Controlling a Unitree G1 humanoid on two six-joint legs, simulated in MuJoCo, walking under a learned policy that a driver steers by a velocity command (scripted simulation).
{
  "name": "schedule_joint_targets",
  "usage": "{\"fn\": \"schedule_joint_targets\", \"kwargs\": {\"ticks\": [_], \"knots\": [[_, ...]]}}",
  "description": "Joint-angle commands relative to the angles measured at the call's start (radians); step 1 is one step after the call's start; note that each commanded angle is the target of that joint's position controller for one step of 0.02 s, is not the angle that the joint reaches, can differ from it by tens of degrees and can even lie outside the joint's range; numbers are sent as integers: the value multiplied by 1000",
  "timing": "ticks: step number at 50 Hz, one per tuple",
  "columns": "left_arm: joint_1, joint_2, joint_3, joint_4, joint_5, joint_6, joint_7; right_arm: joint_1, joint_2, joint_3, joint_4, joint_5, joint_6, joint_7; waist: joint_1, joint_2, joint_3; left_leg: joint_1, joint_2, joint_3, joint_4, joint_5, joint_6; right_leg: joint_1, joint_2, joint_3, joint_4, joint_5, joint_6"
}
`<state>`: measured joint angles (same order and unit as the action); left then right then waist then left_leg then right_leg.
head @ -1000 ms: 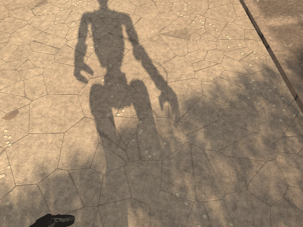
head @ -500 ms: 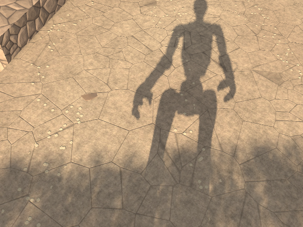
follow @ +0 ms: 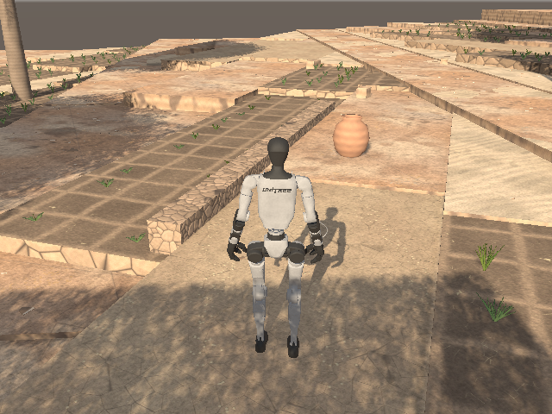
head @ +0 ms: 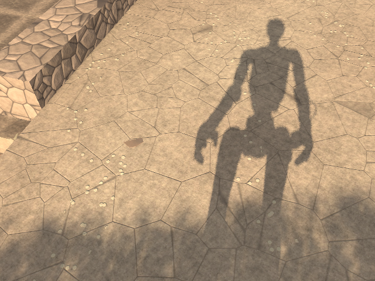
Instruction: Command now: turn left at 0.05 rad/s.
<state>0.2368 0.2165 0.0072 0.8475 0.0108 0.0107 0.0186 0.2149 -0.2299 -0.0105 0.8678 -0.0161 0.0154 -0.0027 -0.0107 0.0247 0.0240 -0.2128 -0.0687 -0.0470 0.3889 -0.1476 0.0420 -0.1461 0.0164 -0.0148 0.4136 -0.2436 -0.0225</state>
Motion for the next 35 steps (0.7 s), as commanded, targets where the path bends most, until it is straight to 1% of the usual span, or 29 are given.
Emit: {"fn": "schedule_joint_targets", "kwargs": {"ticks": [1,3,4,5,6,7,8,9,10,11,12,13,14,15,16,17,18,19,20,21,22,23,24,26,28,31,33,35], "knots": [[6,123,27,-23,-2,-15,6,8,-99,-24,-1,3,-19,-9,6,-62,11,33,103,-115,-56,38,9,-57,-129,142,-132,-12,-34],[12,120,26,-4,0,-15,6,11,-95,-23,29,4,-19,-13,10,-43,16,27,105,-119,-68,33,5,-50,-126,138,-130,-10,-38],[28,120,26,11,2,-15,5,23,-91,-21,47,4,-18,-14,14,-45,-5,34,94,-112,-68,-43,6,-42,-120,138,-143,-110,-42],[40,143,36,21,3,-11,3,24,-100,-25,55,2,-16,-14,20,-59,7,2,67,-89,-32,-156,15,-45,-111,149,-148,-247,-55],[46,164,44,24,4,-6,2,24,-107,-30,58,-4,-12,-12,25,-85,28,-55,38,-60,17,-284,25,-55,-124,184,-165,-392,-80],[62,177,50,29,3,-1,0,7,-108,-32,53,-9,-11,-7,36,-104,66,-132,19,-34,74,-343,31,-59,-162,243,-208,-511,-111],[78,198,60,41,3,1,1,-6,-86,-28,46,-15,-13,0,41,-145,100,-178,5,25,155,-309,27,-53,-229,322,-262,-584,-151],[77,200,66,48,1,-1,2,-17,-74,-24,38,-21,-19,6,36,-158,127,-213,33,56,237,-241,23,-60,-295,385,-308,-589,-186],[70,189,67,50,2,-7,0,-20,-79,-26,34,-22,-27,10,31,-140,132,-227,61,55,284,-222,22,-63,-323,405,-328,-541,-203],[58,185,69,50,8,-15,-3,-13,-87,-28,35,-19,-35,14,22,-125,121,-242,76,52,305,-240,23,-37,-322,391,-328,-477,-205],[44,184,71,50,9,-24,-7,-3,-89,-29,38,-17,-44,20,14,-117,112,-236,82,59,289,-252,26,-19,-306,353,-318,-425,-200],[32,187,74,53,5,-31,-11,9,-84,-29,41,-13,-53,23,4,-125,109,-183,81,74,236,-245,34,-40,-285,307,-300,-387,-189],[16,185,76,55,-1,-35,-16,34,-77,-30,51,-9,-60,23,-14,-123,107,-85,65,100,158,-206,41,-89,-249,253,-274,-360,-173],[2,184,78,57,-4,-37,-19,89,-69,-32,76,-7,-66,20,-40,-112,101,43,38,125,74,-155,45,-157,-210,201,-224,-353,-157],[-1,171,77,58,0,-38,-20,169,-78,-38,110,-8,-72,15,-66,-79,87,180,20,111,21,-165,49,-240,-166,156,-136,-356,-142],[-30,123,63,39,8,-45,-23,277,-127,-51,139,-16,-81,4,-108,46,71,304,142,-81,-95,-298,74,-359,-100,69,65,-302,-110],[-55,41,40,-3,2,-54,-33,383,-223,-75,155,-13,-85,-2,-133,281,38,394,386,-526,-291,-619,167,-554,35,-74,380,-281,-64],[-83,123,58,-9,25,-54,-34,364,-210,-72,166,-16,-80,-1,-109,170,95,307,448,-620,-310,-615,222,-601,12,15,545,-300,-82],[-74,127,62,2,17,-58,-42,267,-176,-64,134,-18,-83,-1,-53,63,119,264,412,-509,-284,-556,204,-606,-32,71,607,-206,-95],[-48,112,58,23,7,-64,-51,212,-151,-57,116,-16,-92,-3,-26,37,104,245,367,-409,-291,-457,168,-581,-50,90,611,-126,-95],[-36,108,58,34,7,-66,-57,188,-136,-51,109,-12,-100,-8,-8,32,87,250,335,-318,-303,-346,137,-561,-63,89,603,-64,-87],[-30,107,58,44,16,-63,-61,188,-115,-43,112,-9,-109,-13,-6,32,71,259,311,-235,-304,-217,116,-548,-66,82,604,-17,-72],[-27,98,56,51,19,-57,-63,206,-105,-39,121,-9,-116,-15,-7,35,55,270,295,-170,-294,-101,107,-545,-59,72,621,13,-60],[-61,82,53,42,20,-46,-65,255,-91,-33,145,-5,-123,-16,-13,36,56,288,287,-78,-278,70,101,-588,-60,56,636,56,-41],[-129,71,48,15,20,-41,-66,279,-83,-28,156,-5,-124,-17,-23,36,79,275,282,-11,-280,178,102,-624,-60,34,605,92,-23],[-234,47,33,-32,20,-41,-71,262,-73,-21,158,-7,-125,-19,-31,47,114,224,256,89,-282,295,96,-589,-56,-28,443,167,-13],[-294,36,22,-61,19,-42,-76,272,-81,-20,166,-5,-126,-22,-42,54,127,212,260,132,-278,361,92,-528,-49,-83,324,195,-28],[-308,42,21,-78,18,-42,-76,280,-96,-23,177,-4,-126,-26,-34,57,125,247,279,166,-241,501,83,-465,-31,-121,240,185,-64]]}}
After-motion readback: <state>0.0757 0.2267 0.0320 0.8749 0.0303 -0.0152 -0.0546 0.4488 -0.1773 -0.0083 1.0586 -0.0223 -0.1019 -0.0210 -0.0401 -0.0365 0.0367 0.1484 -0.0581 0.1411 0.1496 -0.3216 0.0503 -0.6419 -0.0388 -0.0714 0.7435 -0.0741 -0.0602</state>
